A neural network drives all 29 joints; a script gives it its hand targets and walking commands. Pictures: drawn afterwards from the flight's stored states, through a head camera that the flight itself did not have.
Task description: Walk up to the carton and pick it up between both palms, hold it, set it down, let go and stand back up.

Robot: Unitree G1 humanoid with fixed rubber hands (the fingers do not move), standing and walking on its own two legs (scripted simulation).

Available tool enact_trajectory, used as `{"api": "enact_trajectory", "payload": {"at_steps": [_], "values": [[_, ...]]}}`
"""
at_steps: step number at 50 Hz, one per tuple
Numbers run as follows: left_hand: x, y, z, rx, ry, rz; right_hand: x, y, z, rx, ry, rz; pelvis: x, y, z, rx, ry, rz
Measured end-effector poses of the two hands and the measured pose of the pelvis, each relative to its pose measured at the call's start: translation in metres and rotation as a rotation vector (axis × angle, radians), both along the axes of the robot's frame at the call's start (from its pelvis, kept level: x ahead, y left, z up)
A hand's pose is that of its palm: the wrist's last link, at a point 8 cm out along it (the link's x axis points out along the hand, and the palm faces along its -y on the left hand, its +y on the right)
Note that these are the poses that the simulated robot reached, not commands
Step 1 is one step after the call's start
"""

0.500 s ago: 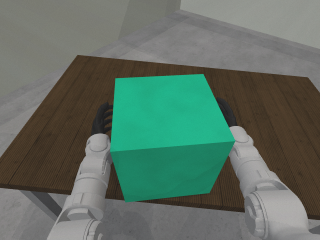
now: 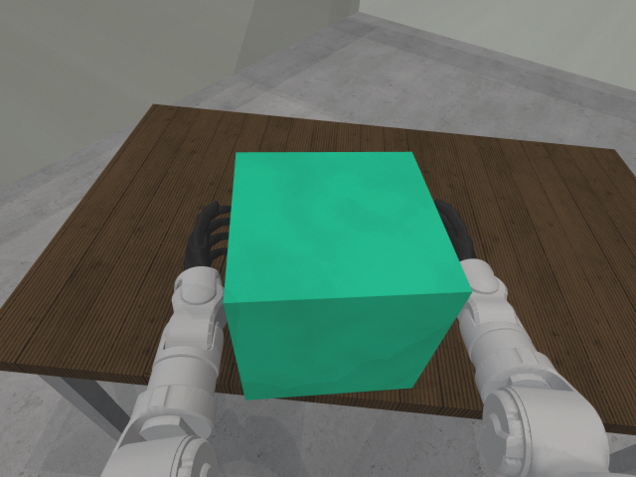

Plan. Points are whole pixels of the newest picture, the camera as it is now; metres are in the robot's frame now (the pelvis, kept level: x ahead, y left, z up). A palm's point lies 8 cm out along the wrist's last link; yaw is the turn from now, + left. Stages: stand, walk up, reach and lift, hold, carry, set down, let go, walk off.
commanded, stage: set down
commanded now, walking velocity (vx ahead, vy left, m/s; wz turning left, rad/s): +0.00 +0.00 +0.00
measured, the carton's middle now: (328, 276) +0.40 +0.00 +0.04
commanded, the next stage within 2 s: none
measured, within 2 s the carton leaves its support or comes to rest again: neither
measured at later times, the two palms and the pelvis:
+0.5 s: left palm (201, 275) +0.38 +0.17 +0.05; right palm (451, 265) +0.41 -0.17 +0.06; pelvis +0.00 +0.00 +0.00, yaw +0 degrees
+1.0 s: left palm (185, 292) +0.37 +0.20 +0.02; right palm (461, 263) +0.43 -0.19 +0.05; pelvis +0.01 -0.01 +0.00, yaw +0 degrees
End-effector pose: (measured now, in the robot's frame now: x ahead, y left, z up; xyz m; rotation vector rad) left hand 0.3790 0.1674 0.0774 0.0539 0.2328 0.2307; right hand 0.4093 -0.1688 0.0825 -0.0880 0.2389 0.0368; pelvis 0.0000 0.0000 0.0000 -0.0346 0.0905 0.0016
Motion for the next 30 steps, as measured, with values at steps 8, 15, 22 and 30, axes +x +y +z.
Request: {"api": "enact_trajectory", "payload": {"at_steps": [8,15,22,30], "values": [[0.0,0.0,-0.001,0.003,-0.009,0.0,0.0,0.0,0.0,0.001,-0.004,0.003,0.0,0.0,0.0,0.0,0.0,0.0],[0.0,0.0,-0.002,-0.002,-0.021,0.004,0.001,0.0,-0.001,-0.001,-0.016,0.005,-0.001,0.0,0.0,0.0,-0.001,0.0],[-0.001,0.003,-0.017,-0.113,0.012,0.065,0.001,-0.001,-0.013,0.035,0.02,-0.01,0.0,0.0,0.0,0.0,0.007,0.0],[0.004,0.006,-0.035,-0.164,0.066,0.109,0.008,0.0,-0.03,0.034,0.072,-0.008,0.004,-0.001,-0.001,0.0,0.068,-0.002]]}}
